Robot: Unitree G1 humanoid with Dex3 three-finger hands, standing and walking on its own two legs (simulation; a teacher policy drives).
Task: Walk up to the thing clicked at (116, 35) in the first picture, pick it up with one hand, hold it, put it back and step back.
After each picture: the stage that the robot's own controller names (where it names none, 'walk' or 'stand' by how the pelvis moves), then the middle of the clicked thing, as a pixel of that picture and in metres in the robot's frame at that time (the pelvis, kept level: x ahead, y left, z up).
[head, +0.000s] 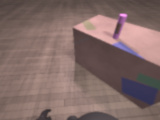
stand; (118, 27) +0.96 -0.24 +0.10
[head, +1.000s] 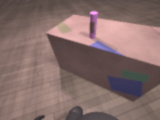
walk; (93, 26) +0.87 +0.08 +0.12
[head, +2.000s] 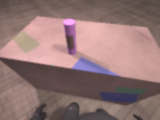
stand; (71, 39) +0.52 +0.20 +0.14
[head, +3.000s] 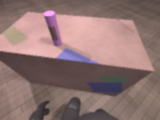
walk; (54, 31) +0.58 +0.34 +0.14
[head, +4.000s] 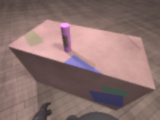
stand; (66, 39) +0.62 +0.27 +0.10
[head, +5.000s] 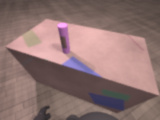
stand; (64, 40) +0.59 +0.27 +0.11
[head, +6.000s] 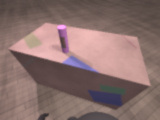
stand; (63, 40) +0.63 +0.30 +0.09
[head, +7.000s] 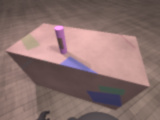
stand; (61, 41) +0.62 +0.31 +0.09
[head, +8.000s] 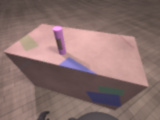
stand; (60, 42) +0.61 +0.32 +0.09
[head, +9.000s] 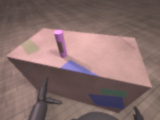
rise first; (61, 45) +0.59 +0.33 +0.10
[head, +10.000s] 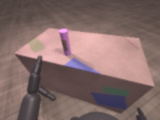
go down; (65, 43) +0.62 +0.32 +0.10
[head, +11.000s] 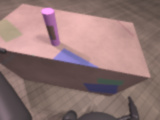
go down; (52, 30) +0.60 +0.29 +0.12
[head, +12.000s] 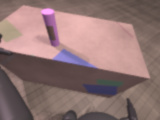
approach; (52, 30) +0.60 +0.30 +0.13
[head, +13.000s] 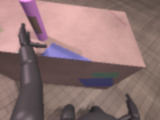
close in; (36, 22) +0.60 +0.33 +0.16
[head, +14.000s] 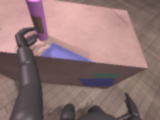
close; (39, 21) +0.59 +0.30 +0.16
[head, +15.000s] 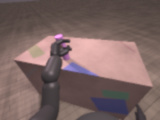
lift; (63, 48) +0.61 +0.33 +0.12
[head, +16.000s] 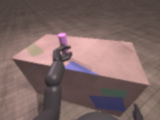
hold; (64, 47) +0.62 +0.32 +0.11
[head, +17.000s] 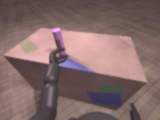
hold; (59, 43) +0.62 +0.32 +0.11
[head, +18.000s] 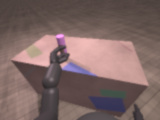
stand; (62, 48) +0.62 +0.32 +0.10
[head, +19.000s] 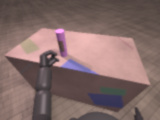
crouch; (62, 44) +0.60 +0.31 +0.10
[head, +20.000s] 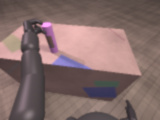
crouch; (51, 39) +0.62 +0.32 +0.11
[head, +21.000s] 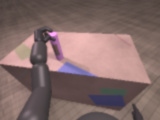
hold; (56, 47) +0.57 +0.32 +0.10
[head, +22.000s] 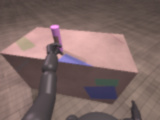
lower; (57, 40) +0.68 +0.34 +0.12
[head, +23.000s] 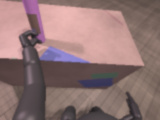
lower; (35, 22) +0.61 +0.33 +0.16
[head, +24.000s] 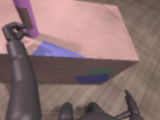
lower; (26, 15) +0.61 +0.33 +0.17
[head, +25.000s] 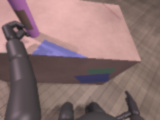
loosen; (25, 16) +0.60 +0.34 +0.17
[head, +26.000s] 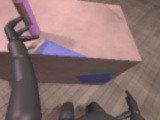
open; (25, 12) +0.64 +0.35 +0.17
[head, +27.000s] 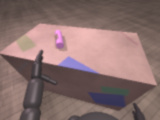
sink last; (59, 38) +0.74 +0.41 +0.05
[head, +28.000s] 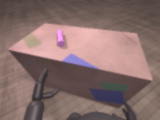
stand; (60, 37) +0.78 +0.44 +0.03
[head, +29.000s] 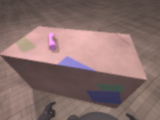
stand; (52, 41) +0.75 +0.47 +0.03
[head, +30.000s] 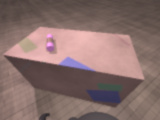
stand; (50, 42) +0.75 +0.51 +0.01
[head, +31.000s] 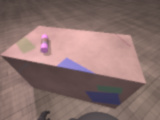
stand; (44, 43) +0.71 +0.54 +0.00
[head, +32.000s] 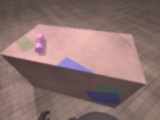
stand; (40, 42) +0.69 +0.58 +0.00
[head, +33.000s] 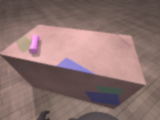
stand; (34, 43) +0.66 +0.63 +0.00
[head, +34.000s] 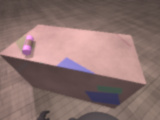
walk; (28, 44) +0.64 +0.69 +0.00
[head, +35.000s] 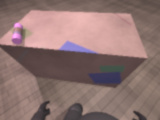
walk; (17, 33) +0.67 +0.76 +0.03
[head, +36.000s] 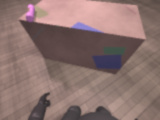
walk; (30, 12) +0.95 +0.77 +0.04
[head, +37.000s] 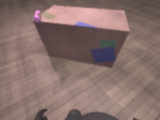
stand; (37, 16) +1.18 +0.88 +0.03
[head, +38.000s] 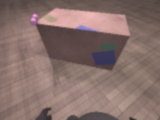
stand; (34, 19) +1.15 +0.92 +0.00
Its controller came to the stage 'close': yes
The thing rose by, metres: 0.00
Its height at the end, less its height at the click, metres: -0.68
